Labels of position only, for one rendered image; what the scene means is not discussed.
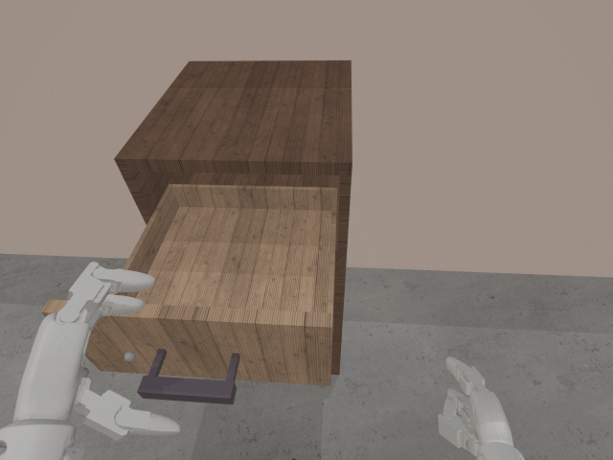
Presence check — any robot left forearm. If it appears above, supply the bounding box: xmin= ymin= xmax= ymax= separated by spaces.
xmin=0 ymin=420 xmax=77 ymax=460

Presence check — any drawer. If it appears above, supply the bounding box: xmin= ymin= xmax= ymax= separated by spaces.
xmin=41 ymin=184 xmax=337 ymax=386

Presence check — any handle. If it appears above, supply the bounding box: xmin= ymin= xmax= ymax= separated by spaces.
xmin=137 ymin=349 xmax=240 ymax=404

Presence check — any robot left hand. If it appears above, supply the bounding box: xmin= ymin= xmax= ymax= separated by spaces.
xmin=13 ymin=262 xmax=180 ymax=441

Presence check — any robot right hand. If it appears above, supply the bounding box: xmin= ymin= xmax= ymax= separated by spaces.
xmin=438 ymin=356 xmax=513 ymax=457

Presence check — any cabinet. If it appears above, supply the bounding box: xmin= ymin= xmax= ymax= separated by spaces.
xmin=114 ymin=60 xmax=352 ymax=375

